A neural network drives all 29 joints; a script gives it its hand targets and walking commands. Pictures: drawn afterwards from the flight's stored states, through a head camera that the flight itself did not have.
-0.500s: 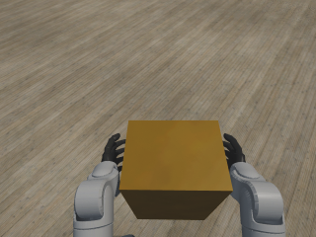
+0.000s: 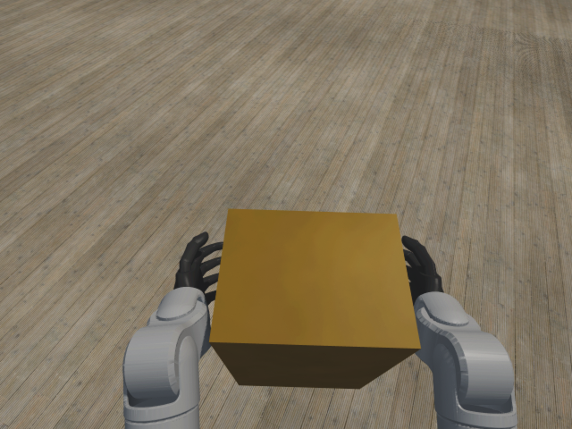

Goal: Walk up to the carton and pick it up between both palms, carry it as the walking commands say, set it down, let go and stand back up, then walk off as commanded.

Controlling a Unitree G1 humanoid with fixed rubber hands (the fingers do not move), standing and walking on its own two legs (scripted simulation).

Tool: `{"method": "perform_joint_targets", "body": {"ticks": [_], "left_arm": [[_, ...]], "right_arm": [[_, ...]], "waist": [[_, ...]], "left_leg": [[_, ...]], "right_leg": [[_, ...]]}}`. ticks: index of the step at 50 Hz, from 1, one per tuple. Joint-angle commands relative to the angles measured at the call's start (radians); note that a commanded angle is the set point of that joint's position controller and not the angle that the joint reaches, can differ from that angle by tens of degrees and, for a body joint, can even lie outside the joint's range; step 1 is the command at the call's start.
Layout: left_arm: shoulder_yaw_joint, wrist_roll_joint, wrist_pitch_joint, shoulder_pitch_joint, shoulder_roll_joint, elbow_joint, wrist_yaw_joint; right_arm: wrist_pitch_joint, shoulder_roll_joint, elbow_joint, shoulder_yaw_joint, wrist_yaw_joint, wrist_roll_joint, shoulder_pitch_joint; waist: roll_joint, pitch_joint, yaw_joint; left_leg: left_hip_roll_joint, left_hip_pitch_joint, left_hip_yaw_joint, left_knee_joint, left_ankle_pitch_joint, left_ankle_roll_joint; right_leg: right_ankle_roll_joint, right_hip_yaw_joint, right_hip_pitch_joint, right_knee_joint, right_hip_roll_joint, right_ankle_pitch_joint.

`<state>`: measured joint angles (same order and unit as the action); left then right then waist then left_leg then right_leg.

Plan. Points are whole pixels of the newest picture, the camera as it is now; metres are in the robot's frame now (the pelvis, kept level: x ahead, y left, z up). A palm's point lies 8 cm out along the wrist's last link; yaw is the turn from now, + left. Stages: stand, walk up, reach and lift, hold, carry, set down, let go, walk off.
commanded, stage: carry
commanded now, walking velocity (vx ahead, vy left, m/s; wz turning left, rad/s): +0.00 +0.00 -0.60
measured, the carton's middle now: (304, 313) +0.27 +0.02 +0.03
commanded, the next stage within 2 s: none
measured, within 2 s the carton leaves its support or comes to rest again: neither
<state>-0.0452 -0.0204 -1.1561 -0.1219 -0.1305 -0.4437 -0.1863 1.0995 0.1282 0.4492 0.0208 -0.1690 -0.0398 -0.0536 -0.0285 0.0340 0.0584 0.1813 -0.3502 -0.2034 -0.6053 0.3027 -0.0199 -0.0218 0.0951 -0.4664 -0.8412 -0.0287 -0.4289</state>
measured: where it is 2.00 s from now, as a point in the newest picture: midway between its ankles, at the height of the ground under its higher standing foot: outside the picture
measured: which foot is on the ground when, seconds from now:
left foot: down 0.00-0.08, up 0.10-0.40, down 0.42-1.00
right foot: up 0.00-0.06, down 0.08-1.00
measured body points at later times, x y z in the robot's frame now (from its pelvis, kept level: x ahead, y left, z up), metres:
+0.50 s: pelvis -0.04 -0.03 +0.00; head -0.04 +0.00 +0.45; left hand +0.24 +0.09 +0.07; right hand +0.21 -0.19 +0.09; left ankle -0.02 +0.08 -0.73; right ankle -0.01 -0.13 -0.73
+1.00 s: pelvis -0.06 -0.03 +0.00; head -0.06 -0.01 +0.45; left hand +0.24 +0.08 +0.07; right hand +0.20 -0.20 +0.08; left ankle -0.02 +0.08 -0.73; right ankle -0.01 -0.13 -0.73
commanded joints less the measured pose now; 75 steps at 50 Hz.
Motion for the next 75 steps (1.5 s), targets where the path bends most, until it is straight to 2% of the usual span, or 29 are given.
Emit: {"method": "perform_joint_targets", "body": {"ticks": [1,2,3,4,5,6,7,9,10,12,16,18,19,20,21,22,23,24,25,27,30,34,37,46,56,64,75], "left_arm": [[0.656,0.293,0.012,-0.331,-0.905,-0.066,0.134],[0.646,0.285,0.01,-0.32,-0.905,-0.048,0.136],[0.629,0.276,0.01,-0.32,-0.903,-0.033,0.139],[0.608,0.267,0.015,-0.302,-0.891,-0.017,0.144],[0.589,0.26,0.023,-0.303,-0.899,-0.013,0.145],[0.592,0.262,0.04,-0.3,-0.954,-0.016,0.147],[0.586,0.253,0.05,-0.299,-0.979,-0.027,0.147],[0.588,0.238,0.075,-0.339,-0.994,-0.074,0.15],[0.584,0.231,0.086,-0.335,-1.004,-0.091,0.15],[0.571,0.216,0.104,-0.327,-1.005,-0.124,0.143],[0.565,0.191,0.105,-0.277,-0.964,-0.116,0.129],[0.576,0.198,0.095,-0.289,-0.942,-0.115,0.126],[0.582,0.203,0.088,-0.295,-0.927,-0.11,0.124],[0.589,0.205,0.079,-0.299,-0.912,-0.104,0.123],[0.595,0.209,0.069,-0.3,-0.903,-0.102,0.124],[0.605,0.211,0.06,-0.314,-0.898,-0.098,0.123],[0.619,0.225,0.049,-0.329,-0.897,-0.107,0.125],[0.642,0.246,0.041,-0.375,-0.913,-0.104,0.131],[0.657,0.261,0.036,-0.418,-0.927,-0.104,0.135],[0.67,0.29,0.032,-0.477,-0.936,-0.107,0.141],[0.667,0.305,0.024,-0.487,-0.944,-0.07,0.145],[0.621,0.293,0.019,-0.448,-0.943,-0.011,0.148],[0.59,0.273,0.022,-0.423,-0.948,0.015,0.146],[0.563,0.233,0.047,-0.418,-0.952,-0.01,0.13],[0.587,0.25,0.065,-0.433,-0.95,-0.029,0.136],[0.588,0.25,0.071,-0.442,-0.952,-0.001,0.148],[0.579,0.23,0.078,-0.443,-0.958,0.012,0.15]], "right_arm": [[-0.008,0.848,0.092,-0.489,0.105,0.218,-0.351],[-0.003,0.847,0.077,-0.493,0.105,0.219,-0.352],[-0.002,0.845,0.064,-0.496,0.105,0.222,-0.355],[0.0,0.84,0.074,-0.507,0.105,0.228,-0.383],[0.001,0.859,0.11,-0.539,0.107,0.247,-0.424],[-0.004,0.888,0.155,-0.584,0.118,0.275,-0.488],[-0.009,0.931,0.146,-0.612,0.128,0.299,-0.521],[-0.021,0.982,0.141,-0.644,0.142,0.334,-0.564],[-0.028,1.0,0.152,-0.657,0.151,0.351,-0.573],[-0.039,1.006,0.183,-0.674,0.16,0.38,-0.592],[-0.03,0.959,0.147,-0.659,0.161,0.366,-0.526],[-0.019,0.932,0.12,-0.637,0.159,0.346,-0.485],[-0.013,0.919,0.103,-0.62,0.157,0.333,-0.463],[-0.007,0.903,0.084,-0.597,0.154,0.318,-0.45],[-0.003,0.876,0.073,-0.577,0.151,0.303,-0.448],[0.002,0.864,0.055,-0.56,0.149,0.293,-0.422],[0.005,0.868,0.024,-0.547,0.148,0.28,-0.401],[0.005,0.871,0.01,-0.525,0.148,0.262,-0.406],[0.004,0.876,0.004,-0.507,0.147,0.253,-0.417],[0.004,0.872,0.016,-0.487,0.139,0.241,-0.441],[0.006,0.866,0.012,-0.473,0.126,0.224,-0.45],[0.016,0.87,0.012,-0.492,0.118,0.231,-0.473],[0.019,0.88,0.025,-0.517,0.122,0.254,-0.515],[0.014,0.914,0.028,-0.558,0.144,0.305,-0.562],[-0.008,0.904,0.013,-0.536,0.141,0.271,-0.517],[-0.018,0.898,-0.003,-0.524,0.14,0.243,-0.511],[-0.026,0.914,-0.005,-0.533,0.148,0.248,-0.53]], "waist": [[0.255,0.307,-0.055],[0.224,0.322,-0.044],[0.131,0.36,-0.042],[-0.074,0.379,-0.039],[-0.29,0.39,-0.05],[-0.262,0.385,-0.05],[-0.185,0.357,-0.052],[-0.13,0.341,-0.052],[-0.127,0.34,-0.052],[-0.108,0.362,-0.051],[-0.113,0.4,-0.046],[-0.11,0.393,-0.058],[-0.09,0.391,-0.07],[-0.039,0.39,-0.07],[0.111,0.372,-0.061],[0.188,0.331,-0.051],[0.21,0.302,-0.046],[0.193,0.285,-0.046],[0.171,0.276,-0.048],[0.14,0.263,-0.055],[0.106,0.247,-0.058],[0.016,0.262,-0.056],[-0.01,0.272,-0.055],[0.019,0.313,-0.056],[0.035,0.351,-0.06],[0.029,0.337,-0.06],[0.04,0.336,-0.057]], "left_leg": [[0.181,0.268,0.09,0.047,-0.547,0.105],[0.163,0.245,0.066,-0.008,-0.532,0.073],[0.13,0.147,0.04,-0.104,-0.43,0.023],[0.064,-0.127,0.041,-0.249,-0.106,-0.041],[-0.014,-0.294,0.047,-0.381,0.307,-0.065],[-0.025,-0.295,0.098,-0.452,0.346,-0.064],[-0.032,-0.31,0.125,-0.458,0.305,-0.058],[-0.04,-0.285,0.143,-0.452,0.212,-0.046],[-0.046,-0.268,0.141,-0.441,0.176,-0.047],[-0.061,-0.218,0.145,-0.394,0.144,-0.042],[-0.103,-0.094,0.134,-0.22,0.122,-0.023],[-0.13,0.012,0.113,-0.032,0.056,-0.011],[-0.127,0.096,0.102,0.135,-0.047,-0.007],[-0.083,0.171,0.156,0.204,-0.139,-0.001],[0.052,0.216,0.314,0.235,-0.281,0.037],[0.125,0.244,0.38,0.246,-0.354,0.072],[0.144,0.195,0.363,0.218,-0.371,0.115],[0.098,0.117,0.315,0.219,-0.291,0.106],[0.045,0.068,0.259,0.225,-0.209,0.076],[-0.013,0.038,0.212,0.234,-0.056,0.048],[-0.027,0.05,0.215,0.245,0.033,0.051],[-0.035,0.035,0.216,0.232,0.009,0.056],[-0.042,0.026,0.216,0.225,-0.004,0.054],[-0.05,0.034,0.218,0.208,-0.039,0.046],[-0.044,0.082,0.218,0.18,-0.121,0.05],[-0.04,0.077,0.225,0.188,-0.137,0.062],[-0.039,0.066,0.234,0.201,-0.143,0.072]], "right_leg": [[0.013,0.076,0.045,0.233,0.038,0.059],[0.022,0.073,0.125,0.391,0.04,0.178],[0.039,-0.021,0.285,0.459,-0.018,0.28],[0.088,-0.262,0.515,0.399,-0.186,0.697],[0.172,-0.417,0.613,0.329,-0.33,1.195],[0.227,-0.404,0.569,0.32,-0.352,1.249],[0.208,-0.345,0.532,0.348,-0.314,1.112],[0.208,-0.25,0.493,0.371,-0.272,0.922],[0.203,-0.223,0.468,0.382,-0.252,0.844],[0.207,-0.214,0.43,0.402,-0.238,0.715],[0.213,-0.217,0.382,0.421,-0.222,0.591],[0.193,-0.2,0.334,0.407,-0.194,0.551],[0.162,-0.174,0.301,0.38,-0.165,0.517],[0.116,-0.157,0.249,0.353,-0.131,0.471],[0.068,-0.108,0.164,0.27,-0.061,0.404],[0.053,-0.1,0.08,0.277,-0.02,0.205],[0.056,-0.102,0.092,0.341,-0.015,0.155],[0.062,-0.109,0.16,0.366,-0.022,0.191],[0.069,-0.124,0.215,0.383,-0.032,0.246],[0.071,-0.165,0.242,0.423,-0.063,0.287],[0.064,-0.183,0.21,0.466,-0.07,0.235],[0.059,-0.175,0.252,0.484,-0.074,0.238],[0.06,-0.171,0.269,0.484,-0.081,0.237],[0.072,-0.171,0.286,0.456,-0.097,0.298],[0.074,-0.168,0.273,0.42,-0.103,0.403],[0.07,-0.152,0.262,0.411,-0.093,0.388],[0.067,-0.137,0.27,0.4,-0.086,0.363]]}}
